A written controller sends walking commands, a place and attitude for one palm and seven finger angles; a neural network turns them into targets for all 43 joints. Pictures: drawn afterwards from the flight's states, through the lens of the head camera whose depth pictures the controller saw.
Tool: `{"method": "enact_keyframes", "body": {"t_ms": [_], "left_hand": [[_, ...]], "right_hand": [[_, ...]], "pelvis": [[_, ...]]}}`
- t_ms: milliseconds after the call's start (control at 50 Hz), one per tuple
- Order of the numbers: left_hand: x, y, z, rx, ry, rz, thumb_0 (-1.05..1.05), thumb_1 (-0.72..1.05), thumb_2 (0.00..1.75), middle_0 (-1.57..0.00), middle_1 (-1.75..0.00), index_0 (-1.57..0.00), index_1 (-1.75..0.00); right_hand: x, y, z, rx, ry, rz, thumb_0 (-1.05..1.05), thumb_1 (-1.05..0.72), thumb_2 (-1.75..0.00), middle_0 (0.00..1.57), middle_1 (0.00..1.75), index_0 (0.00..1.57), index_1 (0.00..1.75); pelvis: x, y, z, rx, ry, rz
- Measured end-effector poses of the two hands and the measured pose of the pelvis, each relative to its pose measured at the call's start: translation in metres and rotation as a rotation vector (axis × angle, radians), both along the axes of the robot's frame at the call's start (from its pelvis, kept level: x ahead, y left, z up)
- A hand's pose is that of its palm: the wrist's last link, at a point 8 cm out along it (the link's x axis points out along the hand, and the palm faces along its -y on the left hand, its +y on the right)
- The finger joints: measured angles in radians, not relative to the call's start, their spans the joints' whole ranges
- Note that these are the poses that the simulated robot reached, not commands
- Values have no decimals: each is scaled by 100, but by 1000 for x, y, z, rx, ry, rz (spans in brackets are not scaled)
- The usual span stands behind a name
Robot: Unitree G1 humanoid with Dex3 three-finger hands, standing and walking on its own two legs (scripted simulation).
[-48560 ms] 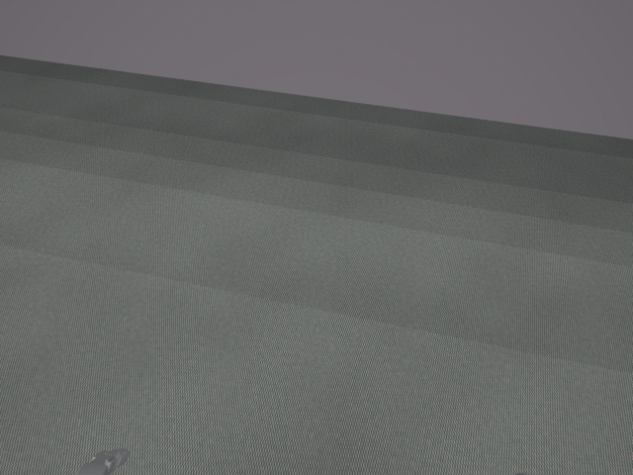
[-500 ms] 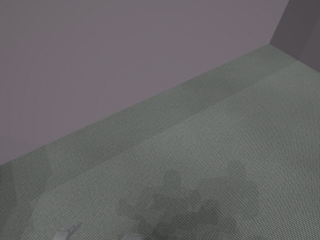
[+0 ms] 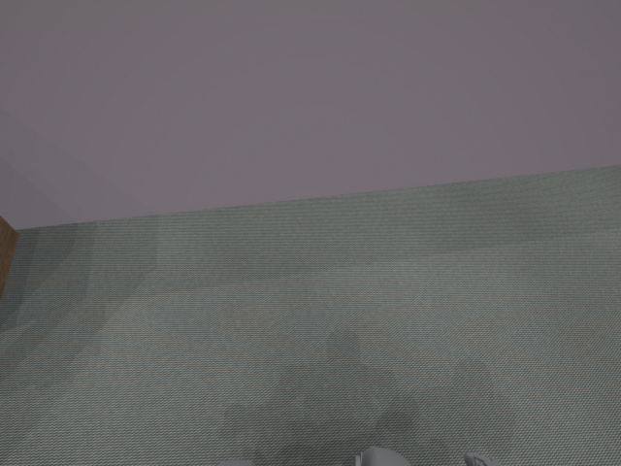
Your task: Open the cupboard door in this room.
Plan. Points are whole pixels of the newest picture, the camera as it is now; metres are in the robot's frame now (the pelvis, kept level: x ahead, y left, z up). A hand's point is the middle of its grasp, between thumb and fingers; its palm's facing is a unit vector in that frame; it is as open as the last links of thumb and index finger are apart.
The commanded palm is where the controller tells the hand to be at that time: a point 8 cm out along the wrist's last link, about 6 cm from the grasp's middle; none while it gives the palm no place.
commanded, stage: turn to face it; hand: left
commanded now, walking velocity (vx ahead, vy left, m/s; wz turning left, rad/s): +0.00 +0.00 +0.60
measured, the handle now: out of the picture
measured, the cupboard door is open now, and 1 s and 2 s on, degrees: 52 52 52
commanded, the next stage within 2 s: take the last steps up to it in 1.86 s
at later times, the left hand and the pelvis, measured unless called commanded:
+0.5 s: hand out of the picture +0.03 +0.15 -0.14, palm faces +0.29 -0.92 -0.25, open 7.4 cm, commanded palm none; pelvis +0.01 -0.05 +0.01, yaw +18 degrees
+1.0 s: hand out of the picture +0.00 +0.20 -0.15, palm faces +0.55 -0.79 -0.28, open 7.4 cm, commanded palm none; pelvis +0.02 -0.04 +0.01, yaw +34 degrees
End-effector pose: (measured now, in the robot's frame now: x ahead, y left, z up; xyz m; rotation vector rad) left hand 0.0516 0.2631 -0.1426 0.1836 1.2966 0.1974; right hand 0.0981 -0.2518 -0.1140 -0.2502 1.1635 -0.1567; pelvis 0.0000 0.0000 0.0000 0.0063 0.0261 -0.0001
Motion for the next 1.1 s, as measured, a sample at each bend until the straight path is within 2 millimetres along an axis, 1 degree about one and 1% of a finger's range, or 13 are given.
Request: {"method": "enact_keyframes", "body": {"t_ms": [120,200,260,380,480,560,640,680,720,820,920,1020,1100], "left_hand": [[19,-2,21,33,-85,28,1,91,90,-20,-30,-20,-30],[30,-16,31,62,-140,40,1,91,90,-20,-30,-20,-30],[29,-30,34,91,-180,54,0,91,90,-20,-30,-20,-30],[-4,-56,42,75,-135,132,0,90,90,-20,-30,-21,-30],[-33,-70,34,33,-99,221,0,90,90,-21,-30,-21,-30],[-64,-69,21,3,-68,305,0,90,90,-21,-30,-21,-30],[-100,-57,-2,-23,-24,392,0,90,90,-21,-30,-21,-30],[-115,-48,-11,-26,10,428,0,90,90,-21,-30,-21,-30],[-122,-41,-11,-19,29,455,1,90,90,-21,-30,-21,-30],[-118,-26,7,10,-17,489,1,91,90,-20,-30,-20,-30],[-103,-20,23,53,-83,509,1,91,90,-20,-30,-20,-30],[-83,-30,32,91,-142,527,1,91,90,-20,-30,-20,-30],[-75,-49,35,132,-183,550,0,91,90,-20,-30,-20,-30]], "right_hand": [[-2,-3,-4,25,46,41,1,-90,-90,20,30,20,30],[-2,-17,-17,51,75,56,1,-90,-90,20,30,20,30],[5,-32,-31,69,89,66,1,-90,-90,20,30,20,30],[28,-45,-24,71,109,125,1,-91,-90,20,29,20,30],[54,-37,-13,55,112,208,1,-91,-90,19,29,20,30],[82,-16,-8,34,90,300,1,-91,-90,19,29,20,30],[114,17,-6,11,14,395,1,-91,-90,19,29,20,30],[123,31,-5,3,-25,430,1,-91,-90,19,29,20,30],[126,41,0,-5,-37,461,1,-91,-90,19,29,20,30],[121,52,6,-9,-14,499,0,-91,-90,20,29,20,30],[114,49,2,12,35,525,0,-90,-90,20,30,20,30],[114,33,-12,28,97,544,1,-90,-90,20,30,20,30],[127,17,-30,40,130,558,1,-90,-90,20,30,20,30]], "pelvis": [[1,-11,8,-8,6,58],[3,-28,4,-1,7,101],[5,-42,-3,9,4,136],[9,-52,9,30,-12,223],[14,-55,13,39,-13,298],[13,-49,9,32,-15,353],[13,-34,-5,8,-14,404],[11,-29,-10,11,-10,432],[10,-28,-7,8,-10,445],[9,-25,5,-9,-6,488],[14,-31,10,-15,-2,536],[23,-48,7,-12,4,599],[34,-65,-2,0,4,648]]}}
